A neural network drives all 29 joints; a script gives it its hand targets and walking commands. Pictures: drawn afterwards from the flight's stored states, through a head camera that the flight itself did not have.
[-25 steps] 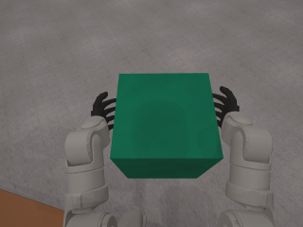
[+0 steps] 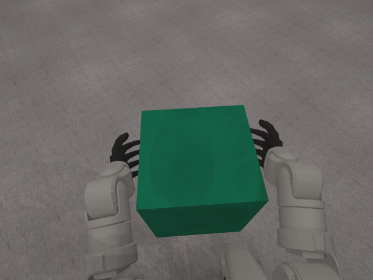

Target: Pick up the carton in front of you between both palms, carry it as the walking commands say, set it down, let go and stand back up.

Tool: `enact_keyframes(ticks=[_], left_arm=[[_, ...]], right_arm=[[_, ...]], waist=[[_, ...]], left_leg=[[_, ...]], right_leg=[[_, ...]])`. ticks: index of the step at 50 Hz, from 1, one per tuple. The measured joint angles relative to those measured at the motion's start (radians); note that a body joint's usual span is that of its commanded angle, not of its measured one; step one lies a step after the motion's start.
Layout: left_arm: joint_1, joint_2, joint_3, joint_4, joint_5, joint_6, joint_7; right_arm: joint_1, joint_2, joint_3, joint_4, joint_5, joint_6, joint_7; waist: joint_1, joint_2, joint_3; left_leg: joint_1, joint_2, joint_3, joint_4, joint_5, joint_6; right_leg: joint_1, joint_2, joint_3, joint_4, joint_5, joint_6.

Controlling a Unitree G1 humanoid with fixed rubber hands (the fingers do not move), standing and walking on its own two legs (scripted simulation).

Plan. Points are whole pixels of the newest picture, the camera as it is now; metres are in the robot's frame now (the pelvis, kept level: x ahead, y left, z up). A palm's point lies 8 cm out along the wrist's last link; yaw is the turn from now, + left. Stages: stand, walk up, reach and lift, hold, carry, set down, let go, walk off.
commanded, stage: carry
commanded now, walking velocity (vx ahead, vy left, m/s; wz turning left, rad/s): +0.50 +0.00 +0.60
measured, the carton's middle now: (196, 177) +0.34 -0.03 -0.02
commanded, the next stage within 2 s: none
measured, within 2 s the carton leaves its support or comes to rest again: neither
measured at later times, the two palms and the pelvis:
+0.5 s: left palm (90, 56) +0.61 +0.18 +0.13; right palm (211, 34) +0.65 -0.12 +0.13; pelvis +0.33 -0.02 +0.01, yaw +6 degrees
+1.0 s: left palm (151, 9) +0.90 +0.03 +0.08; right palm (242, 7) +0.86 -0.27 +0.08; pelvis +0.64 -0.08 +0.00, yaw -11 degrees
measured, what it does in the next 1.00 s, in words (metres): walks ahead: right foot, then left foot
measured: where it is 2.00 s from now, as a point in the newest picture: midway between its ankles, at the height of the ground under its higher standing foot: (211, 109)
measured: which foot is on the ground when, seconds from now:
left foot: down 0.00-0.20, up 0.22-0.46, down 0.48-0.84, up 0.86-1.00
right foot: up 0.00-0.16, down 0.18-0.48, up 0.50-0.84, down 0.86-1.00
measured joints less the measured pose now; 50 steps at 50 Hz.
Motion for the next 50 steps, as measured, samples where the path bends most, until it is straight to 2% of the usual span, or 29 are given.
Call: enact_keyframes(ticks=[3,6,9,11,13,14,16,18,20,23,25,27,29,31,33,36,39,41,43,44,46,47,48,50], left_arm=[[0.045,-0.005,-0.004,-0.022,0.004,-0.048,-0.011],[0.085,0.001,-0.016,-0.035,-0.005,-0.082,-0.015],[0.091,0.006,-0.04,-0.025,-0.013,-0.102,-0.015],[0.071,0.005,-0.06,-0.003,-0.014,-0.119,-0.002],[0.055,0.021,-0.076,0.002,-0.029,-0.108,0.013],[0.052,0.029,-0.081,-0.005,-0.043,-0.098,0.019],[0.047,0.044,-0.084,-0.025,-0.069,-0.076,0.026],[0.041,0.054,-0.084,-0.047,-0.088,-0.055,0.028],[0.037,0.059,-0.085,-0.072,-0.099,-0.034,0.028],[0.049,0.056,-0.087,-0.107,-0.104,0.002,0.025],[0.073,0.053,-0.09,-0.13,-0.102,0.03,0.008],[0.118,0.051,-0.095,-0.148,-0.093,0.059,0.0],[0.16,0.035,-0.105,-0.168,-0.077,0.091,-0.002],[0.198,0.011,-0.113,-0.194,-0.056,0.114,-0.004],[0.234,0.007,-0.133,-0.223,-0.039,0.126,-0.01],[0.282,0.017,-0.166,-0.263,-0.023,0.138,-0.018],[0.338,0.021,-0.192,-0.315,-0.014,0.146,-0.02],[0.369,0.022,-0.207,-0.347,-0.012,0.15,-0.02],[0.385,0.022,-0.22,-0.365,-0.012,0.158,-0.019],[0.386,0.022,-0.228,-0.362,-0.01,0.155,-0.019],[0.378,0.022,-0.232,-0.347,-0.01,0.149,-0.017],[0.379,0.022,-0.232,-0.344,-0.011,0.149,-0.016],[0.383,0.021,-0.231,-0.346,-0.013,0.149,-0.016],[0.399,0.021,-0.228,-0.357,-0.016,0.146,-0.016]], right_arm=[[0.026,0.017,0.009,-0.005,-0.008,-0.046,0.007],[0.052,0.03,0.022,-0.016,-0.021,-0.074,0.015],[0.08,0.023,0.03,-0.046,-0.03,-0.08,0.019],[0.076,-0.007,0.037,-0.056,-0.019,-0.078,0.029],[0.074,-0.016,0.04,-0.066,-0.02,-0.07,0.029],[0.075,-0.012,0.039,-0.078,-0.024,-0.062,0.029],[0.078,0.006,0.033,-0.11,-0.038,-0.043,0.028],[0.085,0.025,0.028,-0.149,-0.053,-0.025,0.028],[0.097,0.039,0.028,-0.19,-0.067,-0.008,0.029],[0.132,0.057,0.033,-0.245,-0.084,0.022,0.03],[0.165,0.071,0.041,-0.273,-0.094,0.044,0.031],[0.204,0.07,0.068,-0.28,-0.1,0.07,0.028],[0.241,0.058,0.085,-0.292,-0.093,0.107,0.027],[0.278,0.05,0.092,-0.315,-0.081,0.133,0.027],[0.307,0.046,0.101,-0.335,-0.07,0.146,0.027],[0.344,0.042,0.121,-0.357,-0.061,0.151,0.027],[0.383,0.038,0.142,-0.387,-0.051,0.154,0.027],[0.41,0.037,0.153,-0.414,-0.046,0.158,0.028],[0.44,0.036,0.158,-0.441,-0.044,0.161,0.028],[0.443,0.036,0.153,-0.446,-0.044,0.163,0.029],[0.438,0.036,0.144,-0.441,-0.047,0.163,0.033],[0.44,0.036,0.145,-0.441,-0.051,0.163,0.035],[0.444,0.036,0.149,-0.442,-0.055,0.163,0.036],[0.453,0.036,0.161,-0.446,-0.062,0.161,0.039]], waist=[[0.008,0.0,-0.003],[0.025,0.0,-0.025],[0.053,-0.002,-0.047],[0.094,0.025,-0.045],[0.131,0.014,-0.04],[0.146,0.005,-0.039],[0.168,-0.014,-0.044],[0.183,-0.031,-0.056],[0.191,-0.041,-0.076],[0.182,-0.036,-0.119],[0.164,-0.031,-0.159],[0.143,-0.025,-0.198],[0.122,-0.002,-0.221],[0.101,0.013,-0.23],[0.081,0.018,-0.227],[0.06,0.01,-0.215],[0.056,-0.001,-0.196],[0.062,-0.001,-0.177],[0.073,-0.012,-0.163],[0.088,0.001,-0.157],[0.114,0.006,-0.141],[0.121,0.005,-0.133],[0.128,0.003,-0.128],[0.135,0.002,-0.128]], left_leg=[[0.056,-0.002,-0.049,-0.008,-0.053,-0.013],[0.12,0.001,-0.097,-0.002,-0.123,-0.027],[0.154,0.01,-0.096,0.122,-0.202,-0.04],[0.087,0.036,-0.077,0.347,-0.177,-0.074],[-0.005,0.039,-0.055,0.555,-0.181,-0.095],[-0.045,0.047,-0.037,0.6,-0.169,-0.101],[-0.098,0.071,-0.004,0.543,-0.148,-0.113],[-0.116,0.085,0.015,0.369,-0.175,-0.13],[-0.111,0.09,0.023,0.172,-0.149,-0.143],[-0.052,0.108,0.052,-0.096,0.023,-0.155],[0.005,0.123,0.084,-0.164,0.162,-0.137],[0.037,0.131,0.11,-0.128,0.111,-0.109],[0.094,0.151,0.125,-0.144,0.041,-0.105],[0.163,0.173,0.142,-0.194,0.027,-0.133],[0.232,0.191,0.163,-0.24,0.007,-0.14],[0.327,0.214,0.199,-0.281,-0.036,-0.161],[0.423,0.238,0.242,-0.297,-0.095,-0.197],[0.469,0.266,0.268,-0.246,-0.151,-0.225],[0.458,0.306,0.279,-0.049,-0.203,-0.247],[0.403,0.334,0.244,0.125,-0.181,-0.244],[0.228,0.303,0.097,0.501,-0.177,-0.243],[0.144,0.28,0.051,0.627,-0.163,-0.235],[0.069,0.266,0.027,0.694,-0.143,-0.227],[-0.053,0.265,0.013,0.681,-0.101,-0.22]], right_leg=[[-0.04,-0.005,-0.001,-0.186,0.124,-0.002],[-0.002,0.017,-0.025,-0.399,0.234,-0.013],[0.132,0.047,-0.084,-0.616,0.368,-0.04],[0.15,0.061,-0.118,-0.553,0.298,-0.065],[0.189,0.063,-0.124,-0.547,0.23,-0.077],[0.216,0.063,-0.122,-0.57,0.221,-0.076],[0.276,0.06,-0.116,-0.636,0.223,-0.073],[0.33,0.055,-0.105,-0.698,0.221,-0.076],[0.374,0.052,-0.09,-0.734,0.208,-0.074],[0.428,0.058,-0.068,-0.723,0.15,-0.061],[0.433,0.061,-0.058,-0.627,0.067,-0.059],[0.378,0.056,-0.069,-0.433,-0.05,-0.065],[0.307,0.054,-0.094,-0.266,-0.081,-0.065],[0.248,0.042,-0.115,-0.211,-0.043,-0.053],[0.2,0.032,-0.127,-0.235,0.019,-0.04],[0.147,0.022,-0.147,-0.345,0.124,-0.034],[0.141,0.029,-0.197,-0.504,0.233,-0.052],[0.174,0.056,-0.243,-0.583,0.285,-0.073],[0.257,0.087,-0.273,-0.658,0.318,-0.101],[0.26,0.104,-0.275,-0.62,0.287,-0.124],[0.27,0.121,-0.256,-0.57,0.212,-0.159],[0.293,0.128,-0.244,-0.585,0.198,-0.165],[0.32,0.133,-0.228,-0.614,0.203,-0.156],[0.375,0.144,-0.196,-0.678,0.205,-0.155]])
